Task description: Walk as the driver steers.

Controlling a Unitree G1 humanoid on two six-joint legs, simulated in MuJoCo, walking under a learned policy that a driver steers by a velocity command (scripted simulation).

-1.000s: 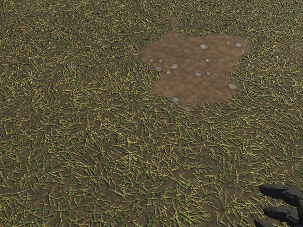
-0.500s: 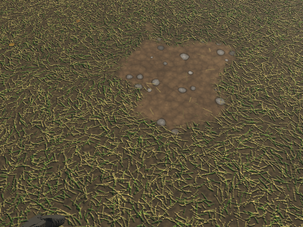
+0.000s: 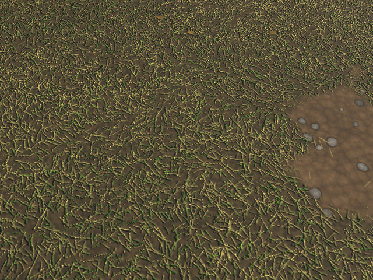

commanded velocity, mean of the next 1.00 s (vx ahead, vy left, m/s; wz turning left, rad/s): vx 0.00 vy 0.00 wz -0.27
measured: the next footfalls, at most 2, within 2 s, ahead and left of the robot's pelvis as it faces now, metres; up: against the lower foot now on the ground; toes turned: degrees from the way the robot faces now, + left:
left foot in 0.08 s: +0.05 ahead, +0.14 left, +0.00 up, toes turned +9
right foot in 0.60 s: +0.07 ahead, -0.08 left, +0.00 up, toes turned -4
